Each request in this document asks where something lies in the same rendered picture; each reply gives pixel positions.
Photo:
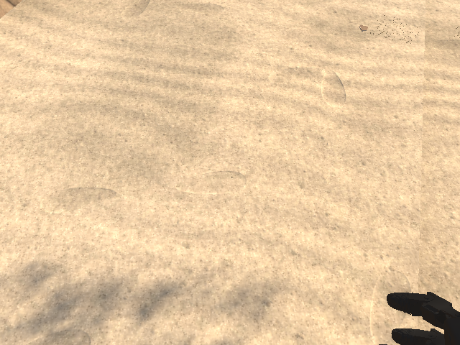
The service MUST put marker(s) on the right robot hand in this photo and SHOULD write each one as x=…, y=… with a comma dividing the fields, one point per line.
x=435, y=310

